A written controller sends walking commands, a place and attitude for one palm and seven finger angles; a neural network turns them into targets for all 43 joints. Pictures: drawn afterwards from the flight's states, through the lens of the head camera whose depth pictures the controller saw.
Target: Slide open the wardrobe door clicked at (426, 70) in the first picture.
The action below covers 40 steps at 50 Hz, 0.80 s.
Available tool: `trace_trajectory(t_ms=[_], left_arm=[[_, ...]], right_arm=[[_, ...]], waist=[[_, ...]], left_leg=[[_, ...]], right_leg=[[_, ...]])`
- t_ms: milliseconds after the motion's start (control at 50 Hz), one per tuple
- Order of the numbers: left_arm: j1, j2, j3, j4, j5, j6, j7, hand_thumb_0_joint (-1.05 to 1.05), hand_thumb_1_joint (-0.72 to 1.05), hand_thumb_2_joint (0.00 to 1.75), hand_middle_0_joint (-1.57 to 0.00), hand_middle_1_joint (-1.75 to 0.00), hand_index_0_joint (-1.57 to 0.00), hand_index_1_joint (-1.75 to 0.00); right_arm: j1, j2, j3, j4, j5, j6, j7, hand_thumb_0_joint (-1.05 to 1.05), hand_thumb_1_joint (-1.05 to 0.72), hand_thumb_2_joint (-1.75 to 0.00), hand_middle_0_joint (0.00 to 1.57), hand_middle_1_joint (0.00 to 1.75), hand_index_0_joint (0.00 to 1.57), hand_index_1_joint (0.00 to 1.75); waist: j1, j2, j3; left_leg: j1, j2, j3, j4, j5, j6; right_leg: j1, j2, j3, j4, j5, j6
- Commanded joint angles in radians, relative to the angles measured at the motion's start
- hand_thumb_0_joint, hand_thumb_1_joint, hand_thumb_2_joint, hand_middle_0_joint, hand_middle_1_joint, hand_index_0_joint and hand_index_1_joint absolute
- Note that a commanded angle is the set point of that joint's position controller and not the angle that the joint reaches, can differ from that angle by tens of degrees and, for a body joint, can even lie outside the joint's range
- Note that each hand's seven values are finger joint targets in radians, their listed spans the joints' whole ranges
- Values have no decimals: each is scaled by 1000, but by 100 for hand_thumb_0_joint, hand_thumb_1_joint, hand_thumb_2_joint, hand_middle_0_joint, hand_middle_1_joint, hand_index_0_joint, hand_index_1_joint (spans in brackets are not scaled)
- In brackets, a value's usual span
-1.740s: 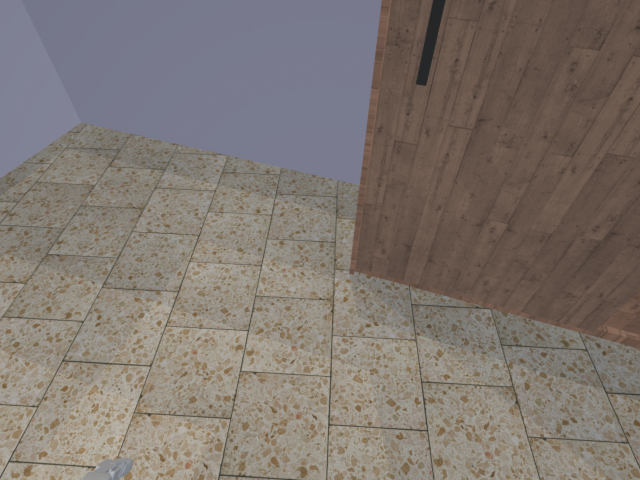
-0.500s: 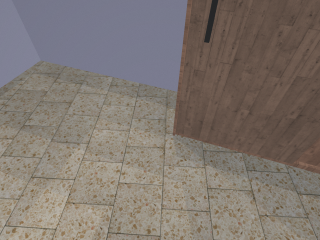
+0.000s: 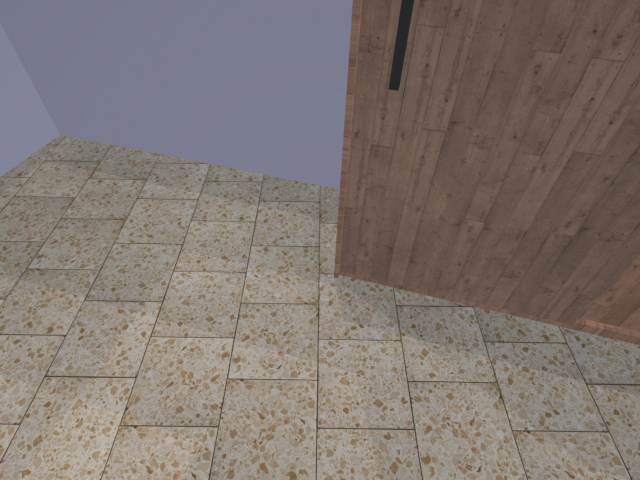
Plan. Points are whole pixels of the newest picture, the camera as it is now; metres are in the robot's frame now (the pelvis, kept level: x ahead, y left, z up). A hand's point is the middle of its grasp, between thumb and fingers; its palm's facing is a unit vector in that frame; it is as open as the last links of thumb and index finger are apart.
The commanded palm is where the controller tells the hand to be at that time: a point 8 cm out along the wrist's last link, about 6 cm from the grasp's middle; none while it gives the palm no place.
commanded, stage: walk to a spot facing it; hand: left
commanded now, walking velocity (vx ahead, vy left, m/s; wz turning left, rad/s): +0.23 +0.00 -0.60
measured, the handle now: (406, 18) +0.96 -0.10 +0.21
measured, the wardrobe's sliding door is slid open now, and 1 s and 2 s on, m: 0.00 0.00 0.00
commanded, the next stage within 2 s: take the last steps up to it in 0.22 s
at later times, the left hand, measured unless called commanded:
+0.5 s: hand out of the picture +0.10 +0.15 -0.16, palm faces -0.13 -0.97 -0.19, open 7.4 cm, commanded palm none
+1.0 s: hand (256, 335) +0.40 +0.15 -0.17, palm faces -0.26 -0.96 -0.14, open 7.4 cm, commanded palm none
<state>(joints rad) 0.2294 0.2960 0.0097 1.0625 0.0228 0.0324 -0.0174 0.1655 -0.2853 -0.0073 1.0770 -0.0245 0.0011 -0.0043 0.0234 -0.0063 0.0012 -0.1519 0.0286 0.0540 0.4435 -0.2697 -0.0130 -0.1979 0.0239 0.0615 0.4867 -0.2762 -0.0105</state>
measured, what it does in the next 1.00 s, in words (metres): walks ahead, turning right: left foot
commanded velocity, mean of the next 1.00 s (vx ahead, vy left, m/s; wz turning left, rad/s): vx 0.26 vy -0.05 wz -0.18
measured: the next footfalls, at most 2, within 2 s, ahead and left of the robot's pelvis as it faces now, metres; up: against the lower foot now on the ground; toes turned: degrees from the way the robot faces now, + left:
left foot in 0.64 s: +0.33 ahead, +0.07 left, +0.00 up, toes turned -7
right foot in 1.22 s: +0.45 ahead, -0.22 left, +0.00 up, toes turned -25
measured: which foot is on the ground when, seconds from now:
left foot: down 0.00-0.16, up 0.18-0.62, down 0.64-1.00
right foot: down 0.00-0.64, up 0.66-1.00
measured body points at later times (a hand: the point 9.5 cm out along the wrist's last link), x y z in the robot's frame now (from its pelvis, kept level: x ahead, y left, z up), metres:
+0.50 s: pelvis +0.12 -0.03 +0.00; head +0.14 -0.04 +0.45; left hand +0.11 +0.20 -0.15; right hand +0.18 -0.28 -0.14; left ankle +0.23 +0.09 -0.68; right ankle +0.02 -0.11 -0.74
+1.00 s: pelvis +0.30 -0.01 +0.01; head +0.32 +0.02 +0.46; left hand +0.41 +0.20 -0.16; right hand +0.17 -0.20 -0.13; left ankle +0.29 +0.08 -0.74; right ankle +0.31 -0.18 -0.66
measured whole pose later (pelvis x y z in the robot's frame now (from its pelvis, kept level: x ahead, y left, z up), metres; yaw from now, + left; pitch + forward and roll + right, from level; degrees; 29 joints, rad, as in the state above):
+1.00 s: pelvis +0.30 -0.01 +0.01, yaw -16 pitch +0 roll -1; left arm 0.23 0.19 0.08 1.04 0.04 0.01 -0.02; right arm 0.43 -0.13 -0.04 1.13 -0.02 -0.07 -0.03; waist -0.02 -0.05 0.02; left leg -0.08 0.01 0.17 0.32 -0.24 0.05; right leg -0.59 -0.11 -0.02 1.01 -0.14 0.03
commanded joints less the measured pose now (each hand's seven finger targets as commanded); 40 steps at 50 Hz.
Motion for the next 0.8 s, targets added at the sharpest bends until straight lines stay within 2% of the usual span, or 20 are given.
trace_trajectory(t_ms=[0,40,80,100,120,140,160,180,260,340,520,540,580,600,620,640,660,700,740,780], left_arm=[[-11,89,41,-113,-1,-17,-8,0,90,90,-20,-30,-20,-30],[-35,70,47,-146,-1,-23,-16,0,90,90,-20,-30,-20,-30],[18,38,54,-141,-1,-35,-23,0,90,90,-20,-30,-20,-30],[106,29,58,-113,1,-41,-23,0,90,90,-20,-30,-20,-30],[214,72,70,-79,4,-52,-16,0,90,90,-20,-30,-20,-30],[326,204,99,-54,11,-67,6,0,90,90,-20,-30,-20,-30],[384,194,96,-44,-10,-69,25,0,90,90,-20,-30,-20,-30],[322,160,89,-59,-12,-77,29,0,90,90,-20,-30,-20,-30],[226,68,74,-90,-2,-89,31,0,90,90,-20,-30,-20,-30],[241,43,66,-71,1,-99,38,0,90,90,-20,-30,-20,-30],[251,22,60,-32,8,-97,50,0,90,90,-20,-30,-20,-30],[238,27,63,-29,9,-96,51,0,90,90,-20,-30,-20,-30],[212,25,65,-29,-1,-97,49,0,90,90,-20,-30,-20,-30],[234,-1,63,-30,-9,-96,44,0,90,90,-20,-30,-20,-30],[311,-64,56,-34,-20,-90,33,0,90,90,-20,-30,-20,-30],[269,-54,50,-61,-12,-90,36,0,90,90,-20,-30,-20,-30],[214,-39,57,-67,-4,-83,36,0,90,90,-20,-30,-20,-30],[138,-51,66,-54,8,-72,19,0,90,90,-20,-30,-20,-30],[169,-80,63,-38,13,-57,6,0,90,90,-20,-30,-20,-30],[187,-96,63,-30,14,-43,3,0,90,90,-20,-30,-20,-30]], right_arm=[[54,-226,-67,-76,6,-16,-14,0,-90,-90,20,30,20,30],[70,-208,-72,-88,6,-29,-14,0,-90,-90,20,30,20,30],[54,-183,-71,-95,1,-33,-16,0,-90,-90,20,30,20,30],[31,-168,-70,-98,1,-32,-16,0,-90,-90,20,30,20,30],[25,-130,-63,-113,7,-30,-11,0,-90,-90,20,30,20,30],[-18,-40,-42,-171,14,-33,-2,0,-90,-90,20,30,20,30],[-106,-74,-45,-207,6,-43,-5,0,-90,-90,20,30,20,30],[-68,-82,-56,-190,11,-51,-6,0,-90,-90,20,30,20,30],[-59,-25,-56,-166,1,-42,2,0,-90,-90,20,30,20,30],[-26,16,-55,-162,6,-24,7,0,-90,-90,20,30,20,30],[-129,52,-49,-201,11,-43,25,0,-90,-90,20,30,20,30],[-96,50,-52,-190,12,-49,24,0,-90,-90,20,30,20,30],[96,22,-60,-120,4,-61,8,0,-90,-90,20,30,20,30],[239,-40,-74,-78,-2,-65,-3,0,-90,-90,20,30,20,30],[327,-152,-98,-59,-15,-70,-9,0,-90,-90,20,30,20,30],[340,-166,-92,-65,-1,-51,-10,0,-90,-90,20,30,20,30],[267,-116,-82,-78,-5,-48,-13,0,-90,-90,20,30,20,30],[161,-5,-54,-89,-2,-58,-17,0,-90,-90,20,30,20,30],[152,44,-41,-73,3,-77,-19,0,-90,-90,20,30,20,30],[174,52,-47,-63,3,-85,-22,0,-90,-90,20,30,20,30]], waist=[[-34,177,119],[-37,184,108],[-8,150,77],[34,119,42],[76,-22,7],[112,-404,-7],[131,-251,5],[83,-173,25],[22,-24,67],[-7,-57,24],[19,-136,83],[5,-134,79],[-78,-70,9],[-123,35,-84],[-112,332,-171],[-109,331,-131],[-93,210,-17],[-47,135,129],[-4,104,126],[2,105,88]], left_leg=[[1,294,-274,-237,-350,139],[48,340,-254,-216,-171,181],[13,309,-123,-97,3,146],[-46,255,-43,45,37,103],[-197,166,55,283,-32,41],[-538,15,141,606,-315,-29],[-595,27,-3,704,-324,-20],[-580,72,-52,710,-215,-10],[-532,97,-35,697,-81,-39],[-515,73,-13,646,15,-53],[-376,57,22,290,31,-13],[-306,46,31,241,23,-3],[-27,1,52,83,112,16],[194,83,-43,47,142,40],[366,388,-433,-53,171,140],[261,459,-576,-182,41,192],[117,446,-556,-248,-152,207],[-93,352,-395,-290,-187,151],[-163,280,-244,-291,-98,115],[-152,246,-152,-290,-25,114]], right_leg=[[-268,6,-50,211,-151,-5],[-313,-42,-61,287,-215,1],[-192,-54,-99,194,-190,1],[-50,-32,-126,81,-97,-7],[141,-72,-25,-71,-25,-36],[306,-349,462,-228,85,-144],[300,-402,564,-242,265,-208],[276,-363,455,-214,289,-226],[137,-288,312,-214,360,-216],[148,-228,187,-195,546,-181],[129,-218,162,-194,427,-154],[113,-218,155,-168,431,-148],[44,-147,95,37,519,-111],[-59,-96,61,245,389,-84],[-292,33,-67,567,-140,-31],[-342,26,-22,740,-310,-35],[-378,-24,-1,806,-254,-37],[-398,-92,-3,814,-80,-23],[-330,-104,-17,757,2,-11],[-325,-108,-37,715,51,2]])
